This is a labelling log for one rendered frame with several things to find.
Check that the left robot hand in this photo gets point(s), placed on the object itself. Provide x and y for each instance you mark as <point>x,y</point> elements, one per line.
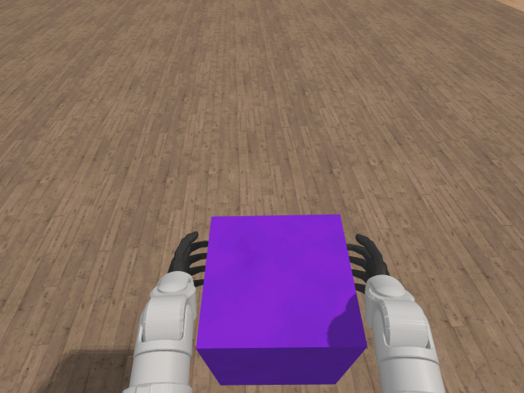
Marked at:
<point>182,258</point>

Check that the robot left forearm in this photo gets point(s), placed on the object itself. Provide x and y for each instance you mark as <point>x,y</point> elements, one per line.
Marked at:
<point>161,358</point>

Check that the right robot hand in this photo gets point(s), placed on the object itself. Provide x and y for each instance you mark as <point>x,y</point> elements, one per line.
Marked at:
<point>373,262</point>

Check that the robot right forearm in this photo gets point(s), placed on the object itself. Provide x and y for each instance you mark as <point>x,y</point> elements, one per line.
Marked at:
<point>404,347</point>

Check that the carton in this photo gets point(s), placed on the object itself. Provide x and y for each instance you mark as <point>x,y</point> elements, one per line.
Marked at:
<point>279,305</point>

